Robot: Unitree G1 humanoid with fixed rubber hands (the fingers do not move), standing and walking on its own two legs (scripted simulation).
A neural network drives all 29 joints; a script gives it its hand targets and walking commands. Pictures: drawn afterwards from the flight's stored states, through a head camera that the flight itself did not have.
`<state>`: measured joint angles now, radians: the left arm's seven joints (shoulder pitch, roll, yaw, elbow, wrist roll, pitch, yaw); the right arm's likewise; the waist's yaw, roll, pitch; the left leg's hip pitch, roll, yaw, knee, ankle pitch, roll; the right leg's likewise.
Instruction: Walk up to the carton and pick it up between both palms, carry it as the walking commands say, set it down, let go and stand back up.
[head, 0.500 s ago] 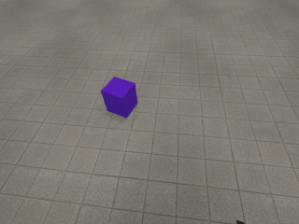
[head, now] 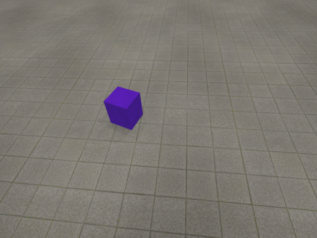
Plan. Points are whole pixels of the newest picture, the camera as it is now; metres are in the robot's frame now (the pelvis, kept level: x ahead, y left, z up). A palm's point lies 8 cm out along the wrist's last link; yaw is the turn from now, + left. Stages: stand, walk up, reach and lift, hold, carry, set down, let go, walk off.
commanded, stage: walk up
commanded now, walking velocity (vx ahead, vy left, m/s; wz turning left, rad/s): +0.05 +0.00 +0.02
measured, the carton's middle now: (124, 108) +1.19 +0.29 -0.64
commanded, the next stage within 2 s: none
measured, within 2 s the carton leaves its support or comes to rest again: neither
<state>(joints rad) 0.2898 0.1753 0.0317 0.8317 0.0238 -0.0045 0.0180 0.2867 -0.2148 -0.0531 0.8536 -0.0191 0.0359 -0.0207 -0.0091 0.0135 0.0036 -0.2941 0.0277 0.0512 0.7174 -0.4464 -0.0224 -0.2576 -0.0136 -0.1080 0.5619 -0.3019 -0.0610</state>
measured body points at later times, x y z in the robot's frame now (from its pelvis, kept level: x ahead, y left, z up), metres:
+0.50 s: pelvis +0.00 +0.01 +0.00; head +0.00 +0.01 +0.45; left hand +0.08 +0.25 -0.13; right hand +0.09 -0.23 -0.13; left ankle -0.01 +0.14 -0.73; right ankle -0.01 -0.08 -0.72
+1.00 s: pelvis +0.00 +0.02 +0.00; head +0.01 +0.03 +0.45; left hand +0.07 +0.27 -0.13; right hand +0.12 -0.22 -0.12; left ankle +0.00 +0.14 -0.73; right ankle -0.01 -0.08 -0.72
